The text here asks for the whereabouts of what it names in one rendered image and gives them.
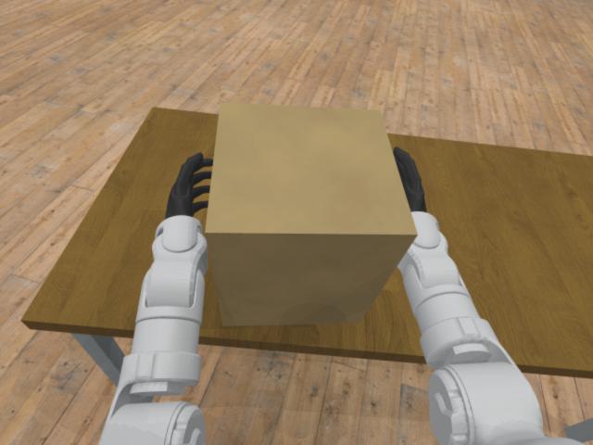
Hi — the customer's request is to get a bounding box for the right robot hand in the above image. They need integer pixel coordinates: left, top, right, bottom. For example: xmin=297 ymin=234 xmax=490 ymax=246
xmin=393 ymin=146 xmax=427 ymax=212

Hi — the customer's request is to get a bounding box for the table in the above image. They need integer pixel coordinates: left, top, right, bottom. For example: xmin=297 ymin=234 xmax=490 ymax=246
xmin=21 ymin=107 xmax=593 ymax=443

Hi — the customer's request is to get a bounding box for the carton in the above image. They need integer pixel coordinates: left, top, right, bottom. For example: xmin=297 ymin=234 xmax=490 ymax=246
xmin=205 ymin=102 xmax=418 ymax=326

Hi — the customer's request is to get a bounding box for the robot left forearm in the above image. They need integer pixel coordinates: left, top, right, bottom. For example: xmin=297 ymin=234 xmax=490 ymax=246
xmin=98 ymin=215 xmax=208 ymax=445

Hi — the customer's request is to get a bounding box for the left robot hand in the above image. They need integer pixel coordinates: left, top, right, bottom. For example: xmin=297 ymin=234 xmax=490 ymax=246
xmin=165 ymin=152 xmax=213 ymax=220

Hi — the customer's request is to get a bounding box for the robot right forearm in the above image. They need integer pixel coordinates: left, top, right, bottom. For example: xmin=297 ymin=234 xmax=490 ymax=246
xmin=397 ymin=211 xmax=543 ymax=431

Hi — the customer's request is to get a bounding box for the robot right upper arm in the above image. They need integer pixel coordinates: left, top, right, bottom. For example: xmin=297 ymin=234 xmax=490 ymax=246
xmin=428 ymin=362 xmax=586 ymax=445

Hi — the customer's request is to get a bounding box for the robot left upper arm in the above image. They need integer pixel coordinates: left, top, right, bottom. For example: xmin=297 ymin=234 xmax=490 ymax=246
xmin=100 ymin=401 xmax=206 ymax=445

